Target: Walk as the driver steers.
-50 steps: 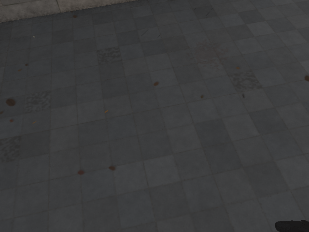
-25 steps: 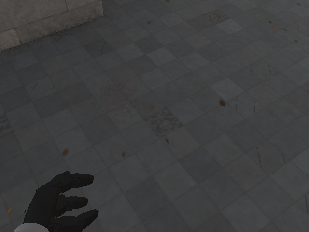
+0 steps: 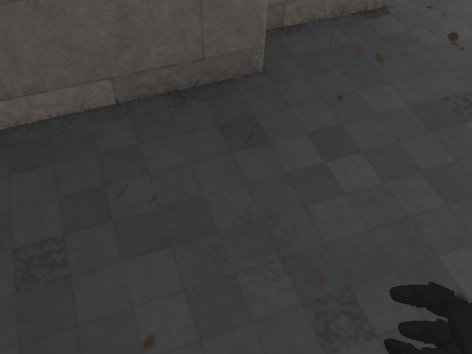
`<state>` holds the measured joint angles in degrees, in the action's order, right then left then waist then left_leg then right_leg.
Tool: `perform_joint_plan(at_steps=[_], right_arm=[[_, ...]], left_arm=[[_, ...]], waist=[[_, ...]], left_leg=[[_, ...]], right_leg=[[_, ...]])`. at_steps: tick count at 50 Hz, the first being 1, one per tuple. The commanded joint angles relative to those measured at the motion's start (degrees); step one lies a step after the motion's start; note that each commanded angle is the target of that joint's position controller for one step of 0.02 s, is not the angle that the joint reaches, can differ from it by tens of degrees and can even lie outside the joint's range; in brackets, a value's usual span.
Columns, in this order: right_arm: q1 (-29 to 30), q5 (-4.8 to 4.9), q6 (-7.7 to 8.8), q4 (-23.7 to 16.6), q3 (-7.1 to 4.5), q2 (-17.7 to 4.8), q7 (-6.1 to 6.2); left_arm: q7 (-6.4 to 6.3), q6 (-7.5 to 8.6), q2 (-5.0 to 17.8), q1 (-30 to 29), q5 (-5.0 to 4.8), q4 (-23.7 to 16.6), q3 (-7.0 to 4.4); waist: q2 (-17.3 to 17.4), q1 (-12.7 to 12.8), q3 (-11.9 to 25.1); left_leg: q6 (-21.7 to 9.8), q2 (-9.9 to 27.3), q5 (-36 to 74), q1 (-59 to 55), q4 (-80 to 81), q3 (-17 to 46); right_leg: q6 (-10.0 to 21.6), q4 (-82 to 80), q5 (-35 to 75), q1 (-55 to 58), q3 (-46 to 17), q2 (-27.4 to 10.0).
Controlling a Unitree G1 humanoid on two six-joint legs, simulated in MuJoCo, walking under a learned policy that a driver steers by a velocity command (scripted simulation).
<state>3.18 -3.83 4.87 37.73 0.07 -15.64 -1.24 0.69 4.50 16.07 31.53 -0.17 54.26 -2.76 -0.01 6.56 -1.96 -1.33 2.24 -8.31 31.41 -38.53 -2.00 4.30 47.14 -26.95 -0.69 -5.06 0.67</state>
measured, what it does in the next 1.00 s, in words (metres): walks ahead, turning right: right foot, then left foot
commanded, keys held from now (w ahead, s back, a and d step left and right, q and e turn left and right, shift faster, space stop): e+shift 0.86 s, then shift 0.14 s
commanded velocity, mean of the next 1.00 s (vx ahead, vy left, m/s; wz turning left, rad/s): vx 0.23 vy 0.00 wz -0.88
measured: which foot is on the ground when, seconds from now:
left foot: down 0.00-0.32, up 0.34-0.82, down 0.84-1.00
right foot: up 0.00-0.32, down 0.34-0.84, up 0.86-1.00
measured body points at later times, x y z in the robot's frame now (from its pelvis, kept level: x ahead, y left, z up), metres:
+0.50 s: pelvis +0.32 -0.02 +0.01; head +0.37 -0.06 +0.46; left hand +0.57 +0.19 -0.07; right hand +0.42 -0.34 -0.08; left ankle +0.34 +0.16 -0.61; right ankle +0.41 -0.09 -0.71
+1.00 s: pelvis +0.46 +0.02 +0.02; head +0.49 -0.01 +0.47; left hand +0.81 +0.06 -0.05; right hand +0.35 -0.29 -0.06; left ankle +0.59 +0.04 -0.71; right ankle +0.35 -0.06 -0.62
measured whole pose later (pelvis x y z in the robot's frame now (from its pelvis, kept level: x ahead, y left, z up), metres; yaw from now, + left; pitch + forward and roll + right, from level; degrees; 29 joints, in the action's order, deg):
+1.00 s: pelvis +0.46 +0.02 +0.02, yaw -53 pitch +0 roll +1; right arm -5.5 -0.8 0.2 38.3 -3.8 -16.1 1.8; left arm -1.2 -3.8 21.1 9.7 -1.1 32.1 -5.0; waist -1.7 -0.5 -4.3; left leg -0.4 -2.2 -9.3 18.2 -27.5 2.9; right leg -3.6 68.8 -25.9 -30.5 -10.6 7.1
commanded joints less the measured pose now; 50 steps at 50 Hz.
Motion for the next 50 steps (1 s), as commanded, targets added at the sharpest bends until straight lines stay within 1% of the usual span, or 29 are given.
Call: perform_joint_plan(at_steps=[1, 2, 3, 6, 7, 8, 9, 12, 15, 16, 17, 18, 19, 20, 21, 22, 25, 27, 31, 35, 40, 41, 42, 43, 44, 45, 46, 48, 50], right_arm=[[-22.3, 0.04, -0.72, 3.7, -4.91, -12.8, 1.63], [-18.8, 0.36, -0.31, 3.5, -3.95, -8.4, 1.46], [-17.7, 0.21, 0.06, 4.0, -3.49, -6.6, 1.34], [-19.3, 2.46, 1.61, 6.7, -2.43, -3.5, 0.92], [-10.6, 4.67, 2.03, 4.8, -3.25, -3.8, 1.66], [-7.4, 4.97, 2.07, 4.0, -3.20, -3.9, 2.45], [-5.3, 4.72, 1.84, 3.6, -3.42, -4.9, 3.20], [-7.5, 4.94, 0.80, 3.9, -4.82, -9.5, 5.00], [-6.5, 7.07, -0.43, 2.5, -5.97, -12.7, 4.71], [-5.5, 7.22, -0.91, 1.9, -6.06, -12.6, 4.19], [-5.5, 6.72, -1.07, 1.8, -5.36, -9.9, 3.41], [-8.5, 3.78, -1.25, 1.6, -3.55, -3.0, 2.31], [-20.7, 3.18, -0.87, 0.7, -2.78, -2.8, 1.57], [-19.8, 4.08, -0.20, -0.5, -3.65, -10.2, 1.20], [-13.5, 4.68, 0.01, -1.7, -4.34, -12.9, 1.46], [-10.7, 3.92, -0.44, -1.9, -4.51, -12.2, 2.31], [-9.0, 2.95, -2.33, -2.1, -4.68, -10.6, 2.87], [-7.9, 2.63, -2.49, -2.0, -4.14, -7.6, 2.86], [-5.2, 3.65, -3.42, -2.2, -4.11, -5.9, 3.06], [-1.6, 3.81, -3.13, -3.0, -4.57, -5.9, 3.03], [-2.7, 4.05, -1.45, -2.7, -5.85, -7.9, 1.91], [-4.5, 4.21, -1.31, -2.0, -6.28, -8.2, 1.74], [-5.4, 4.03, -1.44, -1.7, -6.66, -9.0, 1.81], [-4.2, 3.18, -2.32, -3.2, -7.04, -12.0, 2.29], [-6.5, 0.95, -2.76, -3.0, -7.14, -12.7, 2.07], [-5.8, 1.49, -2.63, -3.6, -6.88, -10.3, 2.28], [-4.2, 2.37, -3.00, -4.2, -6.06, -7.7, 2.73], [-4.2, 3.40, -4.10, -4.5, -5.26, -7.2, 3.40], [-6.3, 3.04, -4.74, -3.6, -5.06, -7.8, 3.56]], left_arm=[[-0.60, 0.52, 6.7, -6.8, -1.11, -9.1, -1.27], [-0.44, -0.11, 6.1, -9.5, -0.42, -8.5, -1.05], [-0.30, -0.86, 5.0, -9.6, 0.04, -7.6, -1.15], [0.25, -3.71, 1.9, -10.3, 1.35, -8.8, -1.31], [-0.41, -3.37, 1.8, -13.2, -4.22, -11.6, -1.83], [-0.35, -3.14, 1.9, -16.6, -4.37, -13.3, -1.37], [0.04, -2.83, 1.6, -19.1, -3.22, -15.0, -1.14], [2.34, -2.23, 1.5, -18.0, -0.88, -15.5, -1.31], [3.12, -3.89, 7.7, -10.5, -1.13, -15.3, -3.95], [2.74, -4.45, 11.0, -4.7, -1.03, -14.5, -5.51], [1.75, -4.80, 13.2, -0.6, -1.24, -13.2, -6.70], [0.45, -4.65, 15.0, -4.9, -1.47, -13.9, -6.48], [0.67, -2.89, 17.9, -12.9, 1.64, -19.9, -5.53], [1.67, -2.46, 17.1, -16.1, 1.65, -23.6, -5.94], [2.00, -2.17, 15.2, -19.4, -0.02, -24.8, -5.52], [1.58, -2.25, 13.0, -21.8, -1.41, -25.0, -4.94], [-0.13, -3.26, 11.7, -23.6, -0.85, -25.7, -4.64], [-1.52, -4.15, 12.3, -22.3, -0.95, -25.4, -5.04], [-3.60, -6.63, 12.7, -22.4, -1.47, -26.2, -5.25], [-3.69, -7.62, 11.4, -22.9, -1.15, -27.0, -4.97], [-2.72, -7.70, 10.7, -23.7, -1.11, -28.0, -4.90], [-2.56, -7.77, 10.3, -24.5, -1.44, -28.2, -4.72], [-2.30, -7.86, 8.4, -22.5, -1.78, -27.9, -4.10], [-1.98, -7.87, 5.1, -16.6, -1.02, -27.0, -3.12], [-1.71, -7.23, 10.1, -18.3, -1.46, -28.9, -4.36], [-1.66, -6.83, 14.6, -19.0, -0.99, -27.9, -5.46], [-1.72, -7.14, 15.2, -19.0, -1.06, -26.2, -5.69], [-2.11, -8.01, 11.6, -18.3, -0.62, -24.7, -4.44], [-2.14, -7.59, 8.7, -20.1, -0.93, -25.3, -3.18]], waist=[[10.7, -11.5, 11.8], [4.8, -10.4, 5.6], [3.6, -8.6, 3.5], [6.2, -5.1, 1.5], [11.5, -4.3, 0.2], [10.6, -4.0, -0.9], [8.2, -3.6, -2.4], [4.8, -3.8, 2.4], [5.9, 1.1, 7.4], [4.6, 4.3, 9.9], [-0.6, 6.2, 9.9], [-16.4, 0.8, 4.2], [-19.9, -8.4, 13.8], [-12.2, -5.3, 23.2], [-4.1, -5.5, 16.0], [2.7, -7.1, 11.3], [1.6, -8.8, 8.2], [1.5, -8.2, 9.3], [-1.2, -7.1, 11.4], [-6.5, -5.4, 8.4], [-10.1, -5.1, 8.2], [-9.7, -6.2, 8.0], [-4.6, -5.8, 9.3], [7.1, -2.4, 12.0], [16.0, -3.1, 9.4], [12.8, -3.7, 7.7], [8.7, -4.1, 6.2], [4.7, -5.1, 4.1], [4.9, -6.3, 3.5]], left_leg=[[-5.2, 22.6, -32.9, -43.8, 24.8, 40.2], [-5.9, 20.4, -12.4, -36.4, 22.3, 28.6], [-5.4, 18.2, 7.5, -32.3, 20.9, 20.0], [-4.7, 16.6, 37.7, -26.6, 19.5, 5.2], [-4.2, 14.0, 33.6, -26.6, 21.7, 1.3], [-4.2, 13.0, 31.7, -24.3, 24.0, -1.4], [-4.1, 11.9, 30.8, -21.1, 25.4, -4.7], [-3.3, 8.4, 36.6, -21.2, 20.7, -11.3], [-2.1, 10.1, 47.7, -24.8, 8.1, -10.9], [-1.2, 10.0, 45.2, -22.9, -1.7, -10.3], [1.0, 7.0, 26.4, -16.7, -15.0, -9.4], [3.7, -2.3, -26.2, -5.9, -35.0, -8.6], [5.9, -8.3, -34.0, 6.8, -50.8, 2.2], [4.7, -7.4, -28.0, 9.0, -52.1, 10.7], [3.5, -5.6, -22.6, 10.5, -46.6, 11.2], [3.7, -3.6, -18.7, 9.7, -42.0, 11.5], [4.8, -2.4, -16.7, 1.9, -30.5, 11.8], [6.1, -3.6, -14.8, 0.8, -24.5, 10.5], [7.8, -5.6, -7.3, 1.1, -16.0, 11.3], [7.4, -6.6, -4.3, -0.9, -7.5, 12.2], [5.2, -6.9, -4.8, -10.0, 8.1, 12.9], [4.4, -6.1, -0.4, -14.2, 14.3, 12.0], [2.0, -0.7, 5.9, -21.5, 19.5, 14.1], [-3.8, 12.2, 15.8, -30.2, 17.3, 24.1], [-12.6, 19.6, 17.4, -25.5, 20.7, 35.9], [-14.6, 19.7, 12.6, -23.2, 20.7, 36.2], [-12.5, 15.5, 7.4, -21.9, 19.6, 29.2], [-10.3, 11.0, 5.2, -19.9, 19.6, 22.5], [-10.4, 8.8, 8.5, -19.8, 20.6, 17.8]], right_leg=[[3.3, 33.7, 8.1, -42.0, -0.7, -1.7], [2.3, 30.8, 11.3, -40.7, 0.6, -3.8], [1.1, 29.0, 10.7, -38.3, 1.0, -4.6], [-0.9, 23.8, 7.8, -35.6, 2.8, -5.2], [-2.0, 20.7, 9.7, -38.4, 1.1, -7.9], [-2.5, 14.9, 13.1, -38.2, 3.0, -7.5], [-3.1, 6.8, 17.2, -35.7, 5.3, -6.8], [-3.2, -8.7, 33.5, -21.5, 11.5, -1.1], [0.4, -10.0, 30.6, -11.2, 12.2, 2.5], [2.4, -10.5, 30.4, -3.8, 11.3, 3.2], [4.2, -14.5, 34.4, 4.7, 8.7, 3.1], [6.8, -16.0, 57.1, 6.0, -1.4, -1.7], [20.0, -16.2, 69.2, 14.9, -28.7, -14.0], [23.8, -26.6, 43.8, 17.0, -40.2, -18.7], [20.5, -30.0, 29.3, 10.2, -37.6, -16.1], [16.7, -30.4, 23.8, 3.3, -34.2, -13.3], [12.9, -28.6, 37.6, -9.0, -24.2, -7.3], [11.8, -26.1, 46.8, -10.5, -20.9, -5.0], [8.2, -24.6, 37.8, -10.7, -22.1, -2.6], [6.1, -24.5, 24.2, -12.3, -25.4, -0.7], [4.8, -19.7, 26.1, -10.5, -31.8, -0.4], [3.7, -17.6, 22.9, -11.8, -31.8, 1.0], [1.4, -11.4, 7.5, -15.8, -28.4, 4.3], [-1.4, 1.7, -10.1, -23.6, -18.7, 10.4], [-4.3, 12.9, -12.4, -31.8, -11.3, 11.8], [-6.9, 20.2, -7.5, -33.2, -9.4, 6.8], [-7.8, 22.9, -3.0, -33.3, -8.3, 5.1], [-8.9, 28.3, 1.2, -33.8, -5.3, 4.8], [-9.2, 25.3, 2.4, -33.0, -1.5, 3.8]])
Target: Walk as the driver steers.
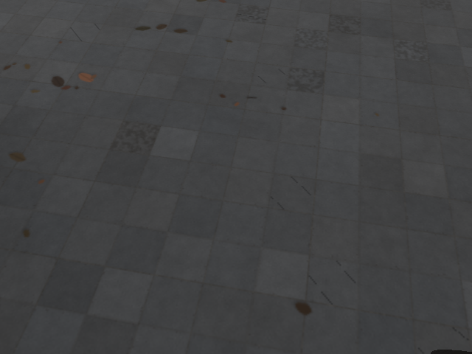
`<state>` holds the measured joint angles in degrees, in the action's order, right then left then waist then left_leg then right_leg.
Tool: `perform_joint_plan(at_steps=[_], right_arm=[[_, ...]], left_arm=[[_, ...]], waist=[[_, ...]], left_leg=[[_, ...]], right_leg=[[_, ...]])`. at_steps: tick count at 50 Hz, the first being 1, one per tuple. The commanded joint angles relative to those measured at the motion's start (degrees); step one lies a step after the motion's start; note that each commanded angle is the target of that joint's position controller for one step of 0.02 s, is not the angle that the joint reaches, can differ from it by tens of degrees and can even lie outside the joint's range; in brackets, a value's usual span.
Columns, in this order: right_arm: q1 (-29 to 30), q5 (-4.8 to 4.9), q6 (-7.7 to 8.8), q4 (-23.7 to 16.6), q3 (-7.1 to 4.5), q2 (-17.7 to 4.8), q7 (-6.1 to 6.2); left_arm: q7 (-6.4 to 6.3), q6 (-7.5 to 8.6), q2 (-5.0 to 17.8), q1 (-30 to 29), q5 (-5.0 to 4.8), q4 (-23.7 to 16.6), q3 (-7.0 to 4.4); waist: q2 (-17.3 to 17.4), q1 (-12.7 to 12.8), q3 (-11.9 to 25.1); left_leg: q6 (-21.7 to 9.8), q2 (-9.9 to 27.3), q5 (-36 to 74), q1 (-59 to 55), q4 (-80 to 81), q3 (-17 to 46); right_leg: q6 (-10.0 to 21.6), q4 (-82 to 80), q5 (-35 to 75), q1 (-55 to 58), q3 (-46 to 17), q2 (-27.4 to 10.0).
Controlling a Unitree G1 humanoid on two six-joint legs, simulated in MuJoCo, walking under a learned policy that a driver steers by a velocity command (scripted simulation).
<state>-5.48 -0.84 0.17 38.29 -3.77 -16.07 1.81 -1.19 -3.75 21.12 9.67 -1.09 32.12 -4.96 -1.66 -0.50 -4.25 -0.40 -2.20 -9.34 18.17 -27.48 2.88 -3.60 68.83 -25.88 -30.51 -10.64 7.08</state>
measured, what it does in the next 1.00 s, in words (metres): walks ahead, turning left: right foot, then left foot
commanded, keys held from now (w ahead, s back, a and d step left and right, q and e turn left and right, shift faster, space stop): shift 0.08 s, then w+shift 0.08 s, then w+q+shift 0.84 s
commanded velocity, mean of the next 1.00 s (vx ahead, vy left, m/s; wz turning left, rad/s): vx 0.69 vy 0.00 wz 0.48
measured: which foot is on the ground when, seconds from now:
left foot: down 0.00-0.24, up 0.26-0.68, down 0.70-1.00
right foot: up 0.00-0.22, down 0.24-0.68, up 0.70-1.00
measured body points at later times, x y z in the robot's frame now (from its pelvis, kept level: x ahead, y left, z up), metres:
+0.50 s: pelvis +0.10 -0.02 +0.00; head +0.10 -0.04 +0.45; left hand +0.08 +0.26 -0.11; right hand +0.26 -0.28 -0.11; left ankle +0.20 +0.13 -0.64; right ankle -0.04 -0.12 -0.73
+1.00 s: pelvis +0.47 +0.13 +0.00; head +0.49 +0.14 +0.45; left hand +0.55 +0.44 -0.07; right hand +0.62 -0.13 -0.12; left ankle +0.33 +0.11 -0.73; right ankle +0.74 +0.05 -0.67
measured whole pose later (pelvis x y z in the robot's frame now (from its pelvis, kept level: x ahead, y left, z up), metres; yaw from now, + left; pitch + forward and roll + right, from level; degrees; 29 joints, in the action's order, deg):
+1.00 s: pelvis +0.47 +0.13 +0.00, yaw +33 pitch +2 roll +1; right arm -25.6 -0.2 2.6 45.3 -3.9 -18.3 -0.9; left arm 2.0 3.2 15.5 3.4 3.1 33.9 1.0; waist -0.3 -3.9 -1.4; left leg -8.9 -10.6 -19.3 -0.2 -18.5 8.8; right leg -3.5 46.1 -4.0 -43.7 -4.2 -8.6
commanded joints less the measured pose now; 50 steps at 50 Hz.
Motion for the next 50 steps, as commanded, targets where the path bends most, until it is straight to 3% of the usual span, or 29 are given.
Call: perform_joint_plan(at_steps=[1, 4, 6, 8, 10, 11, 12, 13, 14, 15, 16, 17, 21, 27, 29, 32, 33, 34, 35, 36, 37, 38, 39, 40, 41, 43, 45, 47, 50], right_arm=[[1.1, -0.12, -0.32, -3.7, -1.29, -7.6, 0.43], [-0.2, 0.17, -0.87, -3.0, -1.58, -8.5, -0.02], [-2.4, 1.25, -1.03, -2.1, -2.10, -10.3, -0.55], [-3.3, 2.50, -0.84, -1.7, -2.35, -11.6, -1.00], [-3.8, 3.46, -0.81, -1.1, -1.81, -10.8, -1.22], [-2.4, 3.15, -0.37, -1.9, -1.04, -8.3, -1.33], [-0.1, 3.13, 0.62, -3.6, 0.58, -2.2, -1.99], [2.3, 3.85, 2.71, -6.9, 0.76, -1.0, -2.47], [5.0, 5.00, 3.93, -8.4, 0.08, -4.1, -2.15], [3.0, 4.89, 4.18, -7.8, -0.69, -5.9, -2.18], [0.8, -2.24, 2.01, -4.4, -1.51, -7.0, -3.56], [-2.5, -2.61, 0.57, -2.6, -2.30, -7.9, -4.76], [-3.0, -0.67, -1.38, -1.1, -1.98, -6.0, -6.85], [7.5, -1.46, -1.16, -4.1, -0.40, -4.2, -8.38], [10.6, -1.36, -1.10, -5.7, 0.58, -3.0, -8.74], [6.2, -0.51, -1.14, -5.9, 1.11, -3.2, -7.26], [-1.2, -0.23, -0.92, -4.2, 0.43, -4.9, -6.74], [-11.8, 0.09, -0.35, -1.5, -0.89, -7.6, -6.15], [-24.1, -0.56, 0.29, 2.4, -2.82, -11.2, -5.14], [-21.5, -0.94, -0.54, 3.0, -4.65, -17.5, -3.77], [-20.4, 0.05, -1.07, 1.3, -5.45, -20.0, -3.96], [-20.3, -0.12, -1.08, 1.9, -5.13, -18.5, -3.48], [-20.4, 0.00, -0.59, 3.1, -4.68, -16.6, -2.89], [-17.7, -0.42, 0.06, 3.1, -4.00, -14.1, -2.43], [-14.9, -0.42, 0.70, 2.7, -3.18, -12.4, -1.99], [-13.2, 0.28, 2.08, 2.0, -2.04, -10.1, -2.07], [-13.5, 0.84, 3.22, 1.9, -1.96, -10.6, -2.40], [-14.6, 0.56, 3.65, 2.1, -2.11, -10.7, -2.45], [-17.5, 1.11, 3.86, 3.1, -2.81, -12.4, -2.49]], left_arm=[[-0.39, 0.98, 2.7, 1.0, -0.12, -3.3, -0.52], [-0.43, 1.50, 1.1, -0.2, 0.30, -3.1, 0.45], [0.19, 1.75, 0.4, 2.0, 0.25, -2.2, 1.17], [1.03, 2.30, 2.0, 5.2, -0.08, -0.2, 0.84], [1.34, 3.25, 1.0, 9.4, 0.58, 2.9, 0.95], [1.09, 3.82, 0.8, 14.4, 1.11, 5.2, 0.93], [0.46, 4.58, 2.7, 20.0, 1.26, 6.3, 0.29], [0.60, 5.54, 8.3, 18.3, 2.04, 5.0, -1.12], [0.45, 7.20, 7.9, 17.2, 2.59, 5.1, -1.47], [0.26, 8.69, 4.3, 12.5, 2.17, 4.5, -0.34], [0.58, 7.88, 4.0, 10.0, 4.32, 4.4, 0.45], [0.49, 7.95, 3.0, 8.0, 4.10, 4.4, 0.75], [0.92, 8.93, 1.4, 11.2, 3.47, 6.6, 1.12], [0.24, 9.64, 0.9, 17.3, 3.54, 11.4, 1.18], [-0.13, 9.52, 1.2, 19.0, 3.61, 13.4, 1.28], [-0.86, 8.87, 4.1, 18.2, 3.74, 14.6, 1.12], [-1.19, 7.93, 6.1, 17.3, 4.11, 14.6, 0.63], [-1.16, 7.22, 8.1, 15.4, 4.22, 13.8, 0.04], [-0.72, 7.40, 8.5, 13.1, 3.85, 12.8, -0.04], [1.05, 8.30, -0.5, 14.1, 3.38, 9.6, 2.20], [1.40, 10.03, 0.8, 6.4, 2.97, 5.0, 2.27], [1.57, 11.11, 2.5, -0.8, 3.20, 2.2, 2.20], [1.60, 11.88, 1.6, 0.7, 2.89, 2.3, 2.82], [1.50, 11.72, 1.4, 2.3, 3.40, 3.3, 3.03], [1.56, 10.65, 1.0, 4.2, 4.50, 3.5, 3.25], [1.92, 8.10, 0.4, 5.8, 5.72, 3.9, 3.49], [2.33, 7.01, -0.4, -0.9, 5.60, 0.8, 4.09], [2.95, 7.11, -1.3, -8.1, 4.54, -1.8, 4.81], [3.54, 7.62, -1.7, -12.3, 3.28, -2.7, 5.26]], waist=[[7.8, 0.0, 6.5], [11.1, -1.3, 8.7], [14.1, -1.4, 11.4], [16.1, -0.4, 10.1], [12.5, 2.8, 4.7], [9.2, 5.8, 2.8], [-3.3, 8.3, 4.1], [-9.1, 7.5, 1.4], [-7.1, 7.8, -0.2], [-6.9, 4.9, -2.7], [-6.1, 3.8, -1.4], [-7.8, 2.0, -1.7], [-4.8, 2.1, -2.2], [-2.9, 5.4, -7.1], [-2.6, 6.0, -8.1], [-4.7, 1.4, -1.5], [-6.4, -2.9, 3.3], [-7.5, -8.0, 9.3], [-4.3, -13.8, 14.7], [11.3, -7.4, 14.5], [9.5, -8.6, 19.8], [3.8, -9.2, 13.4], [0.4, -6.0, 8.2], [-2.7, -2.7, 4.2], [-2.1, 0.4, 2.0], [-1.0, 2.8, 0.2], [0.3, 2.1, -3.2], [1.7, 0.0, -5.0], [4.5, -3.2, -1.6]], left_leg=[[-11.5, 12.6, 9.8, -8.5, 9.6, 11.6], [-12.3, 13.0, 7.7, -11.1, 9.2, 10.1], [-11.8, 13.4, -12.0, -8.1, 13.0, 10.7], [-10.9, 14.7, -24.3, -2.6, 15.6, 12.2], [-8.5, 12.3, -28.0, 7.4, 14.4, 11.6], [-5.0, 9.0, -26.1, 15.9, 9.7, 9.3], [-1.0, 3.0, -22.9, 28.6, -11.3, 4.5], [-0.2, 0.5, -17.8, 43.0, -23.1, 2.6], [-0.6, 3.4, -13.8, 46.2, -30.7, 8.1], [-0.8, 3.8, -7.8, 48.0, -33.8, 9.8], [0.0, 2.7, -4.3, 39.6, -32.3, 7.5], [0.9, 2.3, -1.3, 34.7, -34.8, 4.1], [1.2, 3.7, 4.8, 33.0, -39.7, 0.4], [-2.5, 5.9, 5.7, 36.7, -28.0, -6.7], [-5.0, 5.7, 2.6, 35.2, -23.1, -10.6], [-10.2, -1.3, -3.9, 18.5, -16.9, -17.6], [-11.7, -3.8, -8.3, 10.5, -17.3, -17.6], [-13.6, -5.8, -12.3, -2.2, -16.8, -15.7], [-15.2, -5.8, -11.8, -21.3, -9.7, -9.3], [-21.0, 9.1, -28.9, -37.8, -3.4, 17.4], [-25.8, 16.1, -34.4, -40.7, 8.9, 44.8], [-23.3, 16.1, -28.4, -37.2, 12.4, 42.2], [-21.8, 15.7, -21.9, -28.8, 14.0, 37.4], [-19.7, 13.1, -16.9, -20.2, 14.4, 31.1], [-19.3, 10.0, -13.2, -13.3, 14.6, 25.9], [-19.5, 6.4, -11.4, -5.3, 16.4, 21.0], [-19.0, 3.9, -8.2, 2.0, 19.5, 17.8], [-17.3, 1.5, -1.7, 5.2, 20.3, 16.2], [-14.3, 2.1, 15.0, -0.1, 18.5, 16.7]], right_leg=[[-1.6, 0.3, 1.2, -3.1, 5.1, -3.2], [-1.8, -11.4, -0.6, 1.4, 6.6, -5.4], [-0.5, -20.0, -2.7, 8.8, 10.4, -5.6], [2.1, -28.8, -2.1, 16.6, 13.0, -5.1], [6.1, -44.3, 6.9, 27.6, 15.2, -4.1], [7.8, -49.8, 7.7, 36.7, 14.0, -5.3], [10.2, -54.5, -1.7, 46.9, -2.3, -18.6], [16.4, -56.6, -15.7, 44.1, -19.6, -30.8], [19.7, -60.6, -23.3, 38.8, -24.9, -33.6], [16.9, -60.8, -18.6, 38.6, -19.8, -31.0], [11.9, -63.4, -13.9, 33.0, -9.9, -26.0], [9.9, -64.3, -6.7, 29.6, -3.0, -22.4], [8.5, -64.7, 2.7, 27.1, 9.3, -20.0], [8.1, -66.5, 11.3, 35.0, 18.1, -21.3], [7.6, -65.0, 23.9, 38.6, 21.5, -21.6], [6.0, -51.3, 79.7, 41.0, 26.9, -21.9], [6.3, -40.7, 91.1, 41.1, 26.9, -23.2], [7.6, -27.1, 93.0, 36.6, 26.0, -24.2], [7.1, -9.3, 79.5, 24.3, 25.3, -22.5], [3.9, 12.4, 16.2, -3.8, 23.6, -11.9], [3.4, 23.7, 2.5, -15.1, 11.2, -4.2], [4.1, 22.6, 7.8, -21.0, 5.5, -8.3], [4.4, 17.0, 9.8, -18.4, 5.6, -10.9], [4.2, 11.3, 9.8, -14.6, 6.0, -13.1], [3.2, 8.4, 8.2, -11.0, 5.9, -14.0], [1.4, 3.3, 5.6, -8.4, 6.7, -15.3], [-0.2, -5.6, 9.4, -7.9, 9.7, -15.6], [-1.0, -17.1, 19.3, -5.1, 11.2, -14.3], [0.4, -30.0, 31.1, 2.0, 12.0, -10.6]])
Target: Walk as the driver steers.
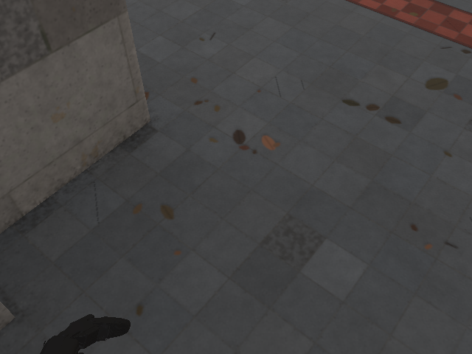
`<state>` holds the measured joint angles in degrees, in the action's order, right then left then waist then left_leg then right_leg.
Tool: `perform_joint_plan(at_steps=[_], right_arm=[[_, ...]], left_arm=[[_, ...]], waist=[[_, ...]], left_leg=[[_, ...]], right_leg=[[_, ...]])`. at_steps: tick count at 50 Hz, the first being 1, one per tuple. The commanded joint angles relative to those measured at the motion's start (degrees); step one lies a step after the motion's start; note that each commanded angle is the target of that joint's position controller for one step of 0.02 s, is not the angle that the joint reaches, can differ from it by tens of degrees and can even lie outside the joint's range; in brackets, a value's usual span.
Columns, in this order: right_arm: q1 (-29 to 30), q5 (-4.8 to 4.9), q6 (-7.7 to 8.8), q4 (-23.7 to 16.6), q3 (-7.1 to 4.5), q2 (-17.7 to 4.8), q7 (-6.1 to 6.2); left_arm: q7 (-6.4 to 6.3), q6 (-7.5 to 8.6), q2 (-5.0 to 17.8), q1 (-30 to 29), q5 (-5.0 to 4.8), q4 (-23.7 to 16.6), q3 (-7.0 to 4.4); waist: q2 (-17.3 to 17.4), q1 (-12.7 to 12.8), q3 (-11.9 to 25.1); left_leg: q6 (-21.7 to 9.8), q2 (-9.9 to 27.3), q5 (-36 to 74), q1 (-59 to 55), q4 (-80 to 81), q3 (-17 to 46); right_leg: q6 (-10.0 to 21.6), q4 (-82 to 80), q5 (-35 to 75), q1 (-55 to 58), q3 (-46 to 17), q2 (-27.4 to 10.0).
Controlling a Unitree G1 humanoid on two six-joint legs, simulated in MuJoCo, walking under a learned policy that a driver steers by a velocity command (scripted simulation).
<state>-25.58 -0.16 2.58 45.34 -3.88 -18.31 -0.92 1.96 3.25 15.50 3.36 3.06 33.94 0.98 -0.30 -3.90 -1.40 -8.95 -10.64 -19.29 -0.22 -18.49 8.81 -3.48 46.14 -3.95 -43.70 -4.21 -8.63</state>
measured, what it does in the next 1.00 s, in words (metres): walks ahead, turning right: right foot, then left foot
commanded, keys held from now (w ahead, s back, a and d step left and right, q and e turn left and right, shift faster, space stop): w+q+shift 0.06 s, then w+shift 0.10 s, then w+e+shift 0.70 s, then e+shift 0.14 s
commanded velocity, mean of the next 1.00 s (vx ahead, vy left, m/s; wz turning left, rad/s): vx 0.96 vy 0.00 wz -0.32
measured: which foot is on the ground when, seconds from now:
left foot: down 0.00-0.14, up 0.16-0.50, down 0.52-0.94, up 0.96-1.00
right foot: up 0.00-0.10, down 0.12-0.54, up 0.56-0.92, down 0.94-1.00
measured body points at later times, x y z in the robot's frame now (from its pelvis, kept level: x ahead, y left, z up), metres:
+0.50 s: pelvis +0.47 +0.00 +0.00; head +0.50 +0.01 +0.44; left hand +0.32 +0.25 -0.13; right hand +0.79 -0.16 -0.02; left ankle +0.61 +0.14 -0.72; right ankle +0.32 -0.16 -0.73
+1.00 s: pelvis +0.92 -0.04 -0.04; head +0.96 -0.05 +0.41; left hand +1.22 +0.11 -0.13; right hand +0.81 -0.28 -0.17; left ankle +0.72 +0.16 -0.60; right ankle +1.04 -0.09 -0.73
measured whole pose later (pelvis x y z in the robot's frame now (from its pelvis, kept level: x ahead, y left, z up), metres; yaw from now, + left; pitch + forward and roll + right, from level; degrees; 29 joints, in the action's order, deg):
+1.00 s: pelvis +0.92 -0.04 -0.04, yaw -23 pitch +0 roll +1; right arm -23.0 -0.7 3.9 48.3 -1.0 -14.6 1.0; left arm 2.9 1.6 18.3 2.8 1.4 38.9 -2.2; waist -1.4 -2.8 -5.1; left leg 3.3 2.2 -26.8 4.6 -72.6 -5.4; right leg 11.5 41.8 -9.4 -33.0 6.4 8.0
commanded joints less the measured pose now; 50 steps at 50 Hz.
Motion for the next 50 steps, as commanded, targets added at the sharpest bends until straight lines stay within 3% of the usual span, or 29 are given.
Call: perform_joint_plan(at_steps=[1, 4, 6, 7, 8, 9, 11, 14, 16, 19, 22, 24, 25, 26, 27, 28, 29, 30, 31, 34, 37, 39, 42, 44, 46, 47, 48, 49, 50], right_arm=[[2.2, 0.66, 1.53, -3.6, -2.90, -10.7, 0.36], [3.5, 0.44, 1.63, -3.3, -3.48, -13.3, 1.12], [7.4, -1.13, 2.04, -3.2, -3.38, -14.1, 0.76], [7.7, -1.88, 2.84, -4.1, -1.27, -5.9, 0.95], [-1.6, 1.59, 3.05, -7.4, 0.82, 0.6, 0.08], [0.7, -0.43, 2.37, -4.9, 1.03, -3.9, 0.54], [10.9, -1.90, 1.90, -6.1, 0.92, -5.7, -0.57], [15.8, -3.75, 0.99, -9.6, 2.31, -2.5, -1.70], [20.0, -4.44, 0.82, -12.3, 3.25, -2.2, -1.92], [27.0, -2.88, 1.69, -15.4, 5.01, -1.7, -3.32], [27.1, -1.44, 1.58, -14.1, 4.25, -4.0, -2.59], [23.8, -1.85, 1.73, -12.8, 3.03, -5.9, -1.07], [14.9, -2.94, 2.01, -10.2, 1.79, -7.7, -0.15], [4.1, -3.81, 2.29, -8.0, 0.37, -10.0, 1.11], [-7.0, -5.02, 2.64, -6.6, -1.01, -14.4, 2.34], [-1.4, -5.38, 2.19, -8.1, -1.40, -17.1, 2.43], [5.8, -4.25, 1.99, -8.6, -0.92, -11.7, 2.36], [8.7, -3.45, 2.20, -8.6, 0.13, -6.4, 2.01], [9.3, -3.42, 2.80, -7.5, 0.35, -4.8, 1.75], [5.4, -1.66, 4.03, -2.8, 1.44, -0.4, 1.43], [5.0, -1.25, 4.41, -0.3, 1.79, 1.2, 0.79], [7.5, -1.52, 5.22, -0.3, 0.89, -1.3, 0.41], [4.3, -1.03, 5.38, 1.8, 0.82, -3.9, 1.89], [3.1, -1.41, 4.17, 1.4, -0.09, -8.5, 2.93], [5.8, -0.98, 2.39, -0.2, -0.72, -11.1, 3.49], [5.5, -0.93, 2.15, -0.2, -0.43, -9.9, 2.82], [4.0, -1.91, 2.05, -1.9, 0.39, -4.7, 1.97], [-0.9, 0.50, 1.97, -7.2, 0.76, -5.5, 2.09], [6.5, 0.50, 5.58, -10.1, 1.03, -9.0, 1.74]], left_arm=[[0.26, 0.79, 4.7, -6.6, -1.11, -4.7, -0.83], [-0.92, 1.06, 8.7, 0.9, -1.19, -2.3, -2.35], [-3.11, 1.15, 13.3, 22.3, -1.65, 3.0, -4.93], [-4.49, 1.45, 16.5, 33.2, -0.04, 5.1, -6.07], [-3.62, 1.62, 21.4, 27.0, 1.54, 5.0, -6.93], [-2.48, 1.35, 15.4, 19.5, 0.46, 3.9, -6.68], [-1.62, 1.38, 8.7, 16.8, -0.33, 5.8, -5.44], [-1.41, 2.31, 5.9, 21.0, -1.38, 11.4, -4.28], [-1.43, 2.81, 6.7, 22.2, -2.27, 12.5, -4.43], [-1.63, 2.91, 9.9, 18.1, -2.04, 11.4, -5.82], [-0.65, 3.30, 13.1, 20.2, -3.04, 12.1, -6.90], [-0.50, 3.12, 13.3, 22.3, -3.19, 13.3, -6.91], [-0.33, 3.28, 15.2, 20.6, -2.71, 12.8, -7.61], [-0.19, 3.50, 14.4, 18.8, -3.01, 12.3, -7.56], [-0.56, 3.77, 6.4, 18.1, -2.16, 10.8, -5.73], [-0.68, 2.99, 3.6, 24.0, -5.11, 8.4, -4.78], [-1.07, 1.69, 6.4, 21.0, -3.59, 9.4, -4.97], [-0.47, 0.79, 6.7, 17.6, -2.20, 9.8, -4.83], [0.23, 0.09, 6.1, 15.8, -1.97, 9.8, -4.86], [1.85, -2.19, 2.9, 9.8, -0.51, 7.4, -4.22], [3.07, -2.42, 1.8, 4.2, -1.09, 3.9, -3.54], [3.72, -2.24, 2.3, -0.5, -1.59, 1.2, -3.01], [4.31, -2.13, 2.3, -4.6, -1.34, 0.1, -2.15], [3.84, -1.85, 4.5, -1.0, -1.28, 1.8, -2.57], [2.47, -1.07, 8.2, 17.9, -0.91, 7.6, -4.21], [0.90, -1.13, 9.5, 25.2, -0.59, 10.9, -5.27], [-0.66, -1.78, 15.3, 22.2, -1.98, 10.4, -7.05], [-0.41, -2.93, 22.3, 22.1, -0.49, 7.4, -9.20], [-0.37, -2.02, 19.5, 17.4, -3.86, 1.2, -8.96]], waist=[[3.5, -0.1, -3.3], [3.6, 3.6, 3.8], [2.9, 15.9, 14.3], [-6.3, 18.6, 20.0], [-29.0, 8.1, 25.2], [-16.2, 7.9, 17.6], [-1.7, 8.2, 6.8], [-4.7, 4.7, 1.1], [-4.1, 3.7, -1.9], [-3.6, 2.8, -4.4], [-3.4, 3.3, -3.4], [-2.3, 1.9, 0.1], [-1.0, -2.4, 6.2], [-0.1, -8.0, 12.6], [12.2, -10.3, 19.2], [20.0, -3.8, 20.7], [12.5, -1.0, 11.2], [7.3, -0.4, 6.9], [4.2, 0.9, 3.5], [5.6, 2.1, -0.9], [5.8, 3.7, -1.6], [5.7, 4.8, -3.9], [2.5, 5.5, -6.0], [3.1, 8.4, -2.7], [3.5, 16.7, 6.7], [0.2, 17.6, 10.3], [-11.1, 11.8, 8.0], [-14.2, 10.6, 25.8], [-3.6, 12.2, 30.3]], left_leg=[[-5.0, 11.5, 29.8, 15.1, 8.3, 11.4], [-1.5, 12.3, 50.0, 5.6, -2.8, 11.9], [0.6, 11.1, 52.9, 9.6, -28.6, 9.1], [0.8, 7.4, 24.4, 19.8, -50.7, 5.5], [2.8, 0.2, -7.7, 35.2, -63.6, 1.1], [1.6, 5.4, -2.0, 40.9, -65.7, 0.6], [2.3, 8.9, 3.4, 40.2, -60.6, -0.9], [3.9, 12.2, -0.3, 40.7, -52.3, -1.9], [6.0, 14.6, -0.2, 43.7, -45.4, -3.8], [8.6, 14.3, 11.7, 30.2, -24.5, -7.0], [8.7, 11.3, 17.6, 16.2, -18.2, -9.9], [7.7, 9.8, 14.6, 11.1, -14.5, -10.1], [7.0, 8.8, 11.7, 1.2, -13.1, -10.6], [6.2, 13.8, 7.1, -13.7, -14.8, -7.3], [6.2, 29.4, -17.5, -23.4, -10.0, 10.5], [2.5, 39.0, -34.9, -21.1, 7.2, 40.9], [0.7, 36.8, -36.5, -13.7, 8.1, 36.8], [0.2, 34.4, -25.8, -7.6, 6.3, 26.5], [0.4, 31.3, -13.9, -2.5, 7.2, 17.6], [3.6, 26.8, 8.7, 0.3, 7.5, 0.7], [4.4, 24.7, 22.8, 0.9, 9.4, -10.3], [5.8, 22.3, 29.4, 5.8, 11.3, -18.1], [7.2, 22.0, 46.5, 5.9, 11.5, -24.2], [8.0, 22.5, 70.5, 1.2, 1.3, -24.9], [7.9, 24.4, 77.4, 5.1, -26.0, -23.0], [9.3, 21.1, 49.9, 13.0, -43.3, -22.6], [11.6, 11.0, -10.6, 29.6, -65.7, -21.5], [13.1, 7.2, -15.1, 45.0, -85.0, -9.8], [12.1, 8.4, -11.2, 45.5, -80.2, 1.9]], right_leg=[[0.9, -9.7, 10.4, 16.8, 5.1, 5.8], [2.7, -14.8, 3.9, 28.7, 4.4, 9.7], [4.3, -12.9, -5.0, 49.9, 5.3, 8.2], [5.3, -13.1, -26.5, 61.6, -7.9, -3.3], [11.6, -30.4, -37.4, 67.0, -46.8, -16.8], [14.0, -32.4, -44.8, 60.9, -48.2, -13.8], [14.8, -30.8, -29.2, 47.1, -30.6, -8.2], [15.2, -32.2, -16.9, 39.1, -21.7, -3.1], [16.9, -35.5, -13.8, 36.3, -20.5, -2.7], [15.6, -41.3, -9.3, 23.5, -12.3, 1.6], [14.3, -42.5, 0.1, 21.9, -11.8, -0.2], [12.3, -32.2, 16.7, 28.8, -9.8, 0.5], [11.1, -19.2, 24.0, 28.5, -7.9, 3.9], [9.9, -3.1, 18.7, 19.2, -6.9, 7.1], [9.7, 18.0, -18.5, 9.5, -4.6, 11.3], [9.5, 30.7, -23.2, -1.3, -2.9, 13.7], [9.6, 33.4, -16.8, -5.2, -1.6, 8.5], [9.5, 31.1, -13.8, -4.3, -0.7, 6.2], [9.0, 28.2, -12.0, -1.7, -0.7, 4.1], [8.5, 24.6, -10.7, -3.2, -0.1, 1.5], [9.0, 20.7, -3.0, -5.2, 1.9, 1.7], [8.9, 9.9, 3.2, 0.4, 5.5, 2.5], [12.0, -1.8, 6.9, 11.3, 13.3, 7.3], [13.0, -4.4, 4.3, 18.6, 16.5, 12.3], [15.3, -7.7, 3.7, 39.6, 13.6, 16.0], [16.3, -13.0, 7.9, 52.0, 8.3, 14.7], [17.8, -9.4, 31.9, 60.2, -5.5, 4.0], [33.1, -13.3, 42.0, 78.3, -32.3, -10.0], [31.9, -22.1, 17.6, 76.0, -40.4, -8.2]])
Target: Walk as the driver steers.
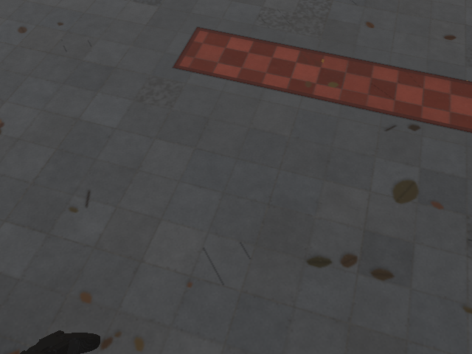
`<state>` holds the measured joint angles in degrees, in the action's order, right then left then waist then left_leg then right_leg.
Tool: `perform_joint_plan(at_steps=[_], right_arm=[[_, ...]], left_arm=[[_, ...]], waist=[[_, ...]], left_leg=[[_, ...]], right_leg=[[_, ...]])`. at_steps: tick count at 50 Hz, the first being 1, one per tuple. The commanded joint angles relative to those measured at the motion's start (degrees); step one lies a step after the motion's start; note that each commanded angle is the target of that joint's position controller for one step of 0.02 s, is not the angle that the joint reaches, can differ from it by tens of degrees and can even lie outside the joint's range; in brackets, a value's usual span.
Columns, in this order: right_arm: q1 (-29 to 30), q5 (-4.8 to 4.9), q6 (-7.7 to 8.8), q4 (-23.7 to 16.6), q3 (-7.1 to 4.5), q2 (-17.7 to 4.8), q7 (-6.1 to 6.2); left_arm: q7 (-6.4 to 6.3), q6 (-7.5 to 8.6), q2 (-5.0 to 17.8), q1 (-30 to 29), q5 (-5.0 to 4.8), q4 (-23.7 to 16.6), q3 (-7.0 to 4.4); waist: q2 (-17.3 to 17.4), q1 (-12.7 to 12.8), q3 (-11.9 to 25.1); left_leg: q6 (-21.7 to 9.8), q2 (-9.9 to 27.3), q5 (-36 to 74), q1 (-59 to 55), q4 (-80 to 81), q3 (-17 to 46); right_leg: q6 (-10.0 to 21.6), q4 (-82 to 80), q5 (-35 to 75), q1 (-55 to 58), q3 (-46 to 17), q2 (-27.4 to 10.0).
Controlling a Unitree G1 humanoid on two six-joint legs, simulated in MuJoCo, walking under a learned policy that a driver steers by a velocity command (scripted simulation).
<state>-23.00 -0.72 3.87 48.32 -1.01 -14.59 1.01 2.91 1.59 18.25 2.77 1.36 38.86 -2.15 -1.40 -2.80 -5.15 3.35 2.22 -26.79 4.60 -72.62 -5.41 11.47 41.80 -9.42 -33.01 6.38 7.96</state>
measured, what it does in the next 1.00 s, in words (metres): walks ahead, turning right: left foot, then right foot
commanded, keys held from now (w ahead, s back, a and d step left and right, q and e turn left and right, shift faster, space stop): e+shift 0.56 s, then shift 0.10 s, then w+shift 0.32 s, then shift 0.02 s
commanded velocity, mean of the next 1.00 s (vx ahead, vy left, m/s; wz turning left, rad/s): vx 0.29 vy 0.00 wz -0.75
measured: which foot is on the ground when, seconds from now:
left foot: up 0.00-0.32, down 0.34-0.80, up 0.82-1.00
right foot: down 0.00-0.34, up 0.36-0.80, down 0.82-1.00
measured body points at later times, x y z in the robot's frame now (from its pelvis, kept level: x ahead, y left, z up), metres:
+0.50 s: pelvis +0.25 +0.07 +0.03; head +0.29 +0.04 +0.48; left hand +0.51 +0.27 -0.06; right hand +0.31 -0.25 -0.05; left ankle +0.41 +0.10 -0.69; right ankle +0.15 -0.02 -0.60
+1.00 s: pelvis +0.27 -0.02 +0.05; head +0.24 -0.05 +0.50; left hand +0.45 +0.18 -0.05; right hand +0.20 -0.31 -0.08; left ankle +0.45 +0.04 -0.61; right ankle +0.16 +0.00 -0.69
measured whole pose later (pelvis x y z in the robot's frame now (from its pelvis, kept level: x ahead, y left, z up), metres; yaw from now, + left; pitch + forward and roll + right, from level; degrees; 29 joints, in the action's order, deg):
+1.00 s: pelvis +0.27 -0.02 +0.05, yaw -45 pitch +3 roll +3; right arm -8.8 -2.0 -0.7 46.0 -3.4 -16.4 -1.5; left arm 0.9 1.0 13.6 26.3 1.9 45.9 -2.7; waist 2.2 3.8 2.9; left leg 0.8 3.7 -6.3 39.8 -57.5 -0.6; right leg 4.7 20.9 -18.8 -4.6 -0.1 1.8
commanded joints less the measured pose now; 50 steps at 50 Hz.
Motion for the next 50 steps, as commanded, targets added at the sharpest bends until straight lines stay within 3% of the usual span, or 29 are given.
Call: perform_joint_plan(at_steps=[1, 2, 3, 5, 7, 9, 12, 14, 16, 17, 18, 19, 20, 21, 24, 25, 29, 30, 33, 36, 38, 39, 40, 41, 42, 43, 44, 47, 50], right_arm=[[7.4, 1.89, 5.21, -14.6, -1.98, -12.0, -0.03], [7.9, 1.30, 4.94, -13.4, -1.93, -11.6, 1.00], [6.7, 0.95, 4.23, -12.4, -2.69, -13.0, 1.34], [8.0, -0.23, 2.45, -13.4, -3.48, -13.4, 1.03], [11.8, -1.27, 2.01, -15.3, -2.16, -8.0, 1.03], [14.8, -0.26, 1.44, -15.2, -1.43, -5.5, 1.20], [23.4, -0.14, 0.64, -18.9, -1.42, -5.0, 0.28], [22.6, -0.21, 0.23, -19.5, -2.97, -7.9, 0.92], [16.8, 0.40, 1.01, -17.3, -4.49, -10.0, 1.06], [12.8, -0.35, 1.06, -15.7, -4.40, -9.6, 1.48], [10.0, -1.67, 0.35, -16.4, -3.81, -10.1, 1.87], [9.8, -1.52, -0.65, -16.4, -4.30, -11.0, 1.60], [16.0, -2.14, -1.11, -18.7, -4.68, -9.4, 1.85], [19.7, -1.66, -2.12, -20.3, -3.56, -5.4, 2.44], [23.2, -0.55, -4.46, -19.7, -4.18, -7.5, 3.33], [21.4, -0.46, -4.41, -18.7, -4.66, -7.4, 3.55], [17.4, -0.25, -4.31, -15.6, -4.69, -5.7, 2.91], [18.5, 0.75, -4.29, -15.4, -4.58, -5.7, 2.49], [21.1, 0.73, -4.22, -14.3, -4.95, -7.8, 2.30], [19.6, 3.34, -3.54, -12.5, -6.27, -12.2, 1.44], [19.9, 4.55, -2.44, -11.7, -5.87, -11.9, 0.90], [22.4, 4.12, -2.11, -11.8, -5.21, -10.1, 0.70], [23.2, 2.71, -1.83, -11.7, -4.09, -5.6, 0.37], [22.3, 1.27, -1.25, -12.2, -2.02, 1.8, -1.00], [22.0, 2.90, 0.31, -14.2, -3.15, -2.8, -1.86], [27.0, 3.90, 1.07, -14.9, -4.45, -8.0, -1.65], [23.7, -3.15, -1.41, -11.0, -3.79, -6.3, -1.76], [17.3, -2.02, -3.81, -6.0, -3.57, -6.8, -2.38], [20.6, -1.29, -4.43, -5.7, -2.93, -5.6, -2.78]], left_arm=[[-0.96, 0.68, 14.5, 13.1, -2.63, -4.1, -5.38], [-0.87, 1.98, 11.8, 7.8, -3.06, -4.6, -4.77], [-1.34, 2.47, 9.3, 4.7, -2.90, -5.6, -4.11], [-2.20, 2.23, 8.2, 3.9, -2.55, -5.2, -3.91], [-3.59, 1.28, 8.5, 3.1, -2.97, -5.2, -4.34], [-5.10, -0.80, 9.0, 6.7, -3.18, -3.4, -4.99], [-6.57, -2.96, 8.8, 11.7, -4.02, -2.3, -5.24], [-6.26, -2.93, 7.7, 10.2, -4.04, -3.0, -5.20], [-6.43, -2.83, 4.8, 5.8, -4.10, -4.4, -4.72], [-5.80, -2.64, 0.9, 8.6, -3.80, -4.2, -3.59], [-5.63, -2.48, -2.8, 16.5, -2.72, -3.7, -2.38], [-3.94, -2.51, 3.5, 24.1, -4.17, -4.9, -3.18], [-3.65, -2.90, 8.2, 20.0, -4.94, -3.7, -4.35], [-4.19, -3.61, 10.6, 15.5, -3.89, -3.9, -5.21], [-5.38, -5.04, 8.1, 14.0, -3.52, -5.3, -4.51], [-5.58, -4.94, 5.7, 12.8, -3.47, -5.8, -3.86], [-5.70, -5.13, 4.8, 11.0, -3.49, -7.3, -4.13], [-5.58, -5.20, 4.8, 11.3, -3.50, -8.0, -4.10], [-5.23, -5.25, 3.6, 10.1, -3.18, -8.9, -3.73], [-3.49, -4.29, 4.3, 14.9, -3.41, -6.9, -3.82], [-2.73, -3.60, 4.3, 20.5, -2.92, -2.6, -3.88], [-2.60, -3.07, 3.3, 25.3, -2.49, 0.9, -3.66], [-2.40, -2.02, 2.3, 29.4, -1.98, 4.3, -3.36], [-2.65, -0.57, 4.1, 28.1, -1.61, 3.1, -2.99], [-2.58, 1.22, 11.1, 21.2, -2.07, -2.0, -4.48], [-2.93, 2.97, 10.1, 17.8, -1.45, -2.8, -4.70], [-2.84, 0.16, 9.8, 15.0, 2.46, -1.1, -4.41], [-2.13, -0.03, 4.5, 17.9, 1.10, 1.6, -2.75], [-2.19, 0.66, 3.9, 24.7, 0.33, 6.2, -2.60]], waist=[[4.6, 7.3, 23.6], [10.7, 3.2, 15.7], [11.8, 1.0, 11.2], [9.0, -0.9, 5.7], [7.7, -0.9, 4.5], [3.5, 2.1, 10.4], [-1.0, 5.9, 9.4], [-4.9, 4.4, 8.0], [-5.6, -0.4, 9.6], [-0.1, -0.8, 14.0], [8.5, 1.9, 20.7], [16.9, 5.8, 32.6], [11.7, 5.6, 26.7], [7.0, 4.3, 18.4], [7.4, 5.9, 8.8], [7.9, 4.8, 8.3], [7.9, 3.1, 10.6], [6.3, 3.4, 11.5], [8.1, 4.0, 10.6], [12.0, 5.5, 12.4], [9.9, 8.0, 10.5], [5.9, 10.5, 8.0], [-3.0, 11.7, 4.4], [-17.1, 9.0, 1.1], [-14.3, 5.6, -1.0], [-7.0, 6.1, -3.8], [-5.3, 4.7, 0.1], [-7.3, 4.9, 2.0], [-3.7, 6.7, 1.3]], left_leg=[[-0.9, -2.8, -0.7, 42.5, -19.0, 15.9], [-0.2, -0.7, 1.1, 39.6, -13.2, 15.3], [0.7, 0.7, 2.2, 35.1, -8.9, 15.4], [2.2, 1.6, 1.6, 29.0, 0.5, 14.7], [3.1, -1.4, 6.5, 24.7, 15.8, 11.3], [3.2, -6.2, 18.2, 17.6, 27.6, 8.7], [1.7, -11.0, 31.9, 14.7, 40.3, 8.8], [1.4, -10.2, 32.7, 10.8, 43.7, 11.8], [-0.1, -5.0, 36.1, 4.0, 48.7, 16.5], [-2.9, 2.0, 43.3, -4.6, 49.8, 19.1], [-8.8, 15.4, 68.2, -17.5, 42.5, 30.4], [-18.1, 28.7, 55.0, -21.4, 45.5, 47.8], [-18.3, 23.4, 32.8, -15.2, 51.0, 47.0], [-15.5, 17.8, 19.5, -7.7, 52.7, 37.7], [-12.2, 9.4, 19.4, 9.9, 57.4, 20.4], [-13.1, 8.8, 20.8, 9.4, 58.2, 17.0], [-17.2, 11.8, 22.7, 5.8, 58.3, 14.0], [-18.0, 12.9, 21.9, 4.9, 58.5, 15.1], [-17.2, 12.6, 18.8, 8.9, 58.8, 11.4], [-14.6, 13.7, -6.5, 15.1, 64.6, 12.2], [-12.2, 14.4, -13.0, 19.9, 64.3, 11.9], [-10.0, 12.3, -14.0, 23.7, 59.0, 8.8], [-6.9, 6.8, -12.1, 29.3, 42.9, 2.5], [-3.4, -0.1, -9.2, 45.0, 16.7, -2.8], [-5.1, -1.0, -0.6, 56.6, 13.6, 6.2], [-6.6, 1.2, 7.8, 58.4, 13.1, 10.6], [-5.1, 1.3, 14.6, 52.8, 13.6, 7.6], [-2.3, 2.3, 21.2, 43.5, 13.2, 5.3], [-2.0, 2.1, 22.8, 46.9, 15.6, 4.6]], right_leg=[[14.8, -22.1, 14.8, 54.4, -47.9, -22.7], [12.4, -24.3, 16.4, 41.9, -44.7, -20.4], [11.1, -25.7, 22.4, 31.6, -40.4, -18.7], [9.4, -26.6, 33.2, 19.6, -33.5, -14.6], [6.4, -23.3, 40.0, 11.6, -26.1, -7.6], [0.6, -18.5, 44.8, 12.2, -21.4, -3.3], [-6.5, -17.0, 27.6, 10.3, -26.8, -1.9], [-6.5, -14.7, 13.9, 10.1, -31.7, -1.6], [-7.4, -7.3, -2.4, 11.0, -33.3, -0.5], [-9.1, 4.9, -16.4, 10.7, -28.1, 2.2], [-10.7, 21.4, -36.8, 2.8, -24.0, 6.9], [-12.7, 32.4, -35.8, 1.2, -24.6, 2.9], [-15.2, 36.0, -27.4, -1.9, -19.7, -2.7], [-16.3, 36.0, -22.0, -4.3, -17.6, -4.7], [-17.1, 34.8, -15.0, 1.1, -10.6, -7.1], [-16.9, 33.3, -14.7, 0.1, -8.7, -7.7], [-16.3, 30.1, -14.7, -0.6, -8.5, -11.9], [-15.8, 29.2, -14.8, -0.2, -9.2, -11.7], [-13.9, 20.8, -13.2, 4.6, -9.0, -12.2], [-10.1, 9.6, -18.6, 16.3, -4.4, -10.7], [-7.1, 0.9, -17.6, 24.8, -2.0, -10.0], [-5.7, -7.5, -13.9, 29.5, 0.0, -9.2], [-4.9, -15.9, -18.2, 33.2, -3.6, -8.9], [-1.9, -19.7, -29.2, 35.1, -24.3, -20.4], [6.5, -30.7, -41.8, 30.3, -45.5, -29.4], [5.7, -36.2, -41.3, 27.6, -47.2, -30.5], [-2.0, -35.6, -33.1, 26.7, -38.1, -26.1], [-7.4, -33.4, -14.2, 27.2, -22.4, -16.7], [-5.1, -34.6, -9.8, 33.3, -20.8, -17.1]])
